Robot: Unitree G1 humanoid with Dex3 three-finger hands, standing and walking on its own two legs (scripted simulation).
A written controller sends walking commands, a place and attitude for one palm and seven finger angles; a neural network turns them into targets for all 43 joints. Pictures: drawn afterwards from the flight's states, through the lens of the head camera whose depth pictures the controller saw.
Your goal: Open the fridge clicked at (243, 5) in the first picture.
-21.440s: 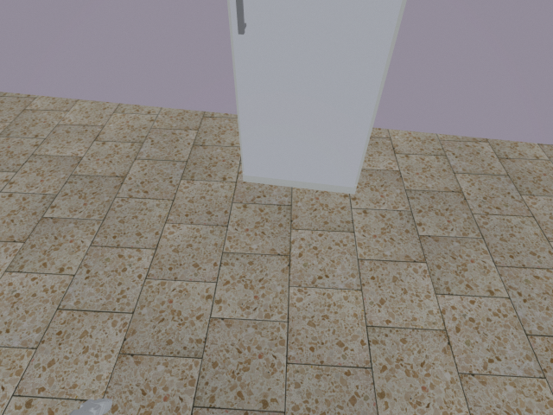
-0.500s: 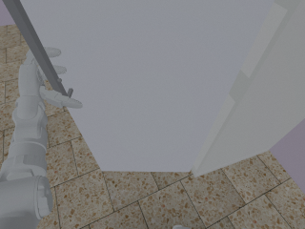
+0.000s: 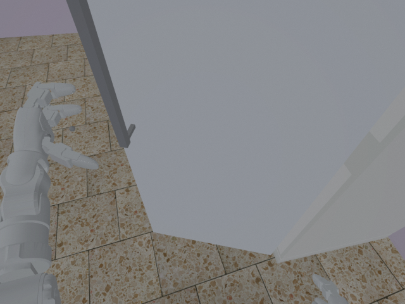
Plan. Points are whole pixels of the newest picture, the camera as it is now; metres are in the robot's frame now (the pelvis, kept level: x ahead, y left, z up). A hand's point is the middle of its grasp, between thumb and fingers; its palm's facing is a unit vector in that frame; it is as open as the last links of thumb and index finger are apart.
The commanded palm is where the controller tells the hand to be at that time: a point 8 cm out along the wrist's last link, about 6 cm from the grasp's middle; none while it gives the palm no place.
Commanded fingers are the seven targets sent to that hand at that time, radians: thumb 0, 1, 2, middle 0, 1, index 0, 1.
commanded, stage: slip the hand off the handle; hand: left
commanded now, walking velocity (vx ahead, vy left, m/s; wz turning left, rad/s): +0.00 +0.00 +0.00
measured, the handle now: (102, 54) +0.46 +0.22 +0.25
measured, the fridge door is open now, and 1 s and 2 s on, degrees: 67 67 67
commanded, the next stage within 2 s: draw the hand back to the body in 0.84 s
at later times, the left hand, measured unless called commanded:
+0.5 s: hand (52, 156) +0.31 +0.28 +0.14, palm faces +0.24 -0.96 -0.15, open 14.7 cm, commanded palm +0.27 +0.32 +0.16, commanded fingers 0.00 -0.55 0.20 -0.25 -1.15 -0.25 -1.15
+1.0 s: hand (42, 187) +0.25 +0.27 +0.15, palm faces +0.25 -0.96 -0.13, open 14.7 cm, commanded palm +0.22 +0.30 +0.16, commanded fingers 0.00 -0.55 0.20 -0.25 -1.15 -0.25 -1.15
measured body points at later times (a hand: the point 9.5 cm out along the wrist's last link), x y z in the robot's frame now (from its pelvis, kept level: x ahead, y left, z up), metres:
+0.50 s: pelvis -0.02 +0.00 +0.00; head +0.00 +0.00 +0.45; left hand +0.29 +0.33 +0.15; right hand +0.12 -0.25 -0.10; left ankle -0.03 +0.11 -0.72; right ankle +0.00 -0.13 -0.72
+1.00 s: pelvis -0.03 -0.02 +0.00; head -0.03 -0.03 +0.45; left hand +0.23 +0.32 +0.16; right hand +0.16 -0.25 -0.08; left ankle -0.03 +0.11 -0.72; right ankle -0.01 -0.13 -0.72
